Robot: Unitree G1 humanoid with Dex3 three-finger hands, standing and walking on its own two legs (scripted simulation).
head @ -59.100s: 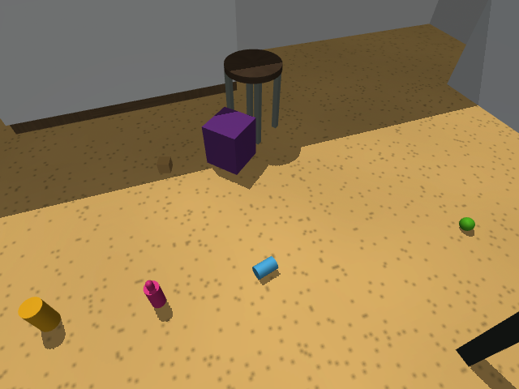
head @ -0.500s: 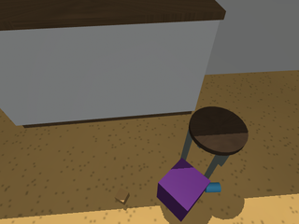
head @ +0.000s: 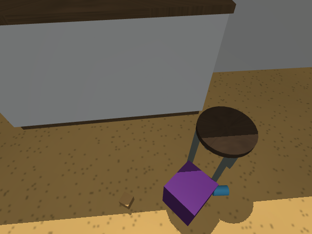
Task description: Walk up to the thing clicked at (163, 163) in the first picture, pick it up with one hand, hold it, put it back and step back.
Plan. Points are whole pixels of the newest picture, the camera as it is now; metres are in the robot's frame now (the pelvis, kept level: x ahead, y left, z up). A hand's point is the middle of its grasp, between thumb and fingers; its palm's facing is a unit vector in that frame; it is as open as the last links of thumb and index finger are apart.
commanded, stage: step back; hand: left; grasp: from above
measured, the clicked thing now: (126, 200) +0.43 +0.18 -0.75
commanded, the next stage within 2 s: none
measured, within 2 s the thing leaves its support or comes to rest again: neither
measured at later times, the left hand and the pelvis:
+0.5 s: hand out of the picture +0.04 +0.31 -0.18, palm faces -0.07 -0.93 -0.36, open 7.4 cm; pelvis -0.09 +0.05 -0.01, yaw -3 degrees
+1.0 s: hand out of the picture -0.11 +0.29 -0.14, palm faces -0.02 -0.90 -0.43, open 7.4 cm; pelvis -0.23 +0.02 -0.02, yaw -1 degrees
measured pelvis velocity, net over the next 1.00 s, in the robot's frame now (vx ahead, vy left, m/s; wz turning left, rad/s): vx -0.23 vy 0.02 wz -0.02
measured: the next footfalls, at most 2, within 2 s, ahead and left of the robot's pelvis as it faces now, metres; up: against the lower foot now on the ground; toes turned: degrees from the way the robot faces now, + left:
right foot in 0.70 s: -0.14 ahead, -0.09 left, +0.00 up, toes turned -3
left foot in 1.10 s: -0.26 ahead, +0.14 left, +0.00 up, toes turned -1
